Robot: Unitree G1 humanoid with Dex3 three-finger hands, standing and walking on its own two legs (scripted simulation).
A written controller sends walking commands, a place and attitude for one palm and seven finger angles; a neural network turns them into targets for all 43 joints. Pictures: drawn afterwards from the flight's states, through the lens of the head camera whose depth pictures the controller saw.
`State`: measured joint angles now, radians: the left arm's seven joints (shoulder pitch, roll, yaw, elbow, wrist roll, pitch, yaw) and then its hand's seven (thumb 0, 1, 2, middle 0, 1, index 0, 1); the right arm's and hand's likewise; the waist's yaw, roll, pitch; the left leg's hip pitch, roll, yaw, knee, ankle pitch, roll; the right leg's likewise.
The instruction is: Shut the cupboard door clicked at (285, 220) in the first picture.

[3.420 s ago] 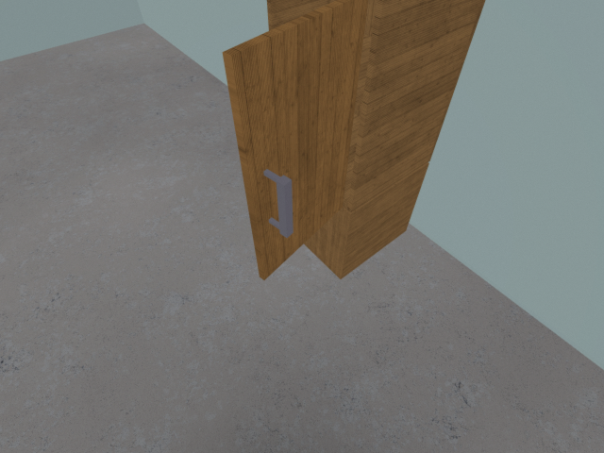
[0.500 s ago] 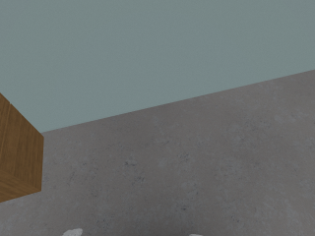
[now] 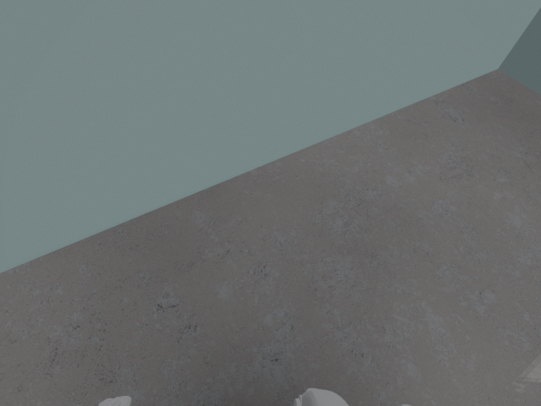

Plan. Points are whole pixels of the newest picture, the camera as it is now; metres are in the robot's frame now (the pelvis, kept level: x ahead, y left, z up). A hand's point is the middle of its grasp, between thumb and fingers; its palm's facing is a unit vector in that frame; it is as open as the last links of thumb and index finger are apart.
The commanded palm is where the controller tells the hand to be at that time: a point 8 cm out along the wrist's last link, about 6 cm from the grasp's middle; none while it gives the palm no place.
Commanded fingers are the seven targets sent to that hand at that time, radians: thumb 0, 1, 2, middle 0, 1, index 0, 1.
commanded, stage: walk around to get in front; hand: left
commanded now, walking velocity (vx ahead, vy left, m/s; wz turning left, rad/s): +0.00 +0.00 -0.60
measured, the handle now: out of the picture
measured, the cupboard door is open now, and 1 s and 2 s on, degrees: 100 100 100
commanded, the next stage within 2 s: walk to a spot facing it in 1.82 s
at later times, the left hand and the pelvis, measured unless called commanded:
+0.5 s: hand (193, 392) +0.15 +0.13 -0.16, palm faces -0.27 -0.94 -0.22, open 7.3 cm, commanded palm none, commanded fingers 0.00 0.90 0.90 -0.20 -0.30 -0.20 -0.30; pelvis +0.03 -0.04 +0.00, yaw -18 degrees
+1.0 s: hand (315, 272) +0.39 -0.07 -0.17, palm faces -0.67 -0.73 -0.17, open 7.4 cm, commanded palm none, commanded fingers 0.00 0.90 0.90 -0.20 -0.30 -0.20 -0.30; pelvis +0.16 -0.12 -0.02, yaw -37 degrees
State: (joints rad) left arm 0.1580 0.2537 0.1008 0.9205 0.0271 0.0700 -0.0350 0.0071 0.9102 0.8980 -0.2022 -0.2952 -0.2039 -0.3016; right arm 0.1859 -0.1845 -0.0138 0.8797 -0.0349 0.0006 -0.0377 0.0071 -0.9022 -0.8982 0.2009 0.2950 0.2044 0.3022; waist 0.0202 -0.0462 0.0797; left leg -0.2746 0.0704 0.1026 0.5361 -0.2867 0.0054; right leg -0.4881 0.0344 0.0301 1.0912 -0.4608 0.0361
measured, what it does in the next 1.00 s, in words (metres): walks ahead, turning right: right foot, then left foot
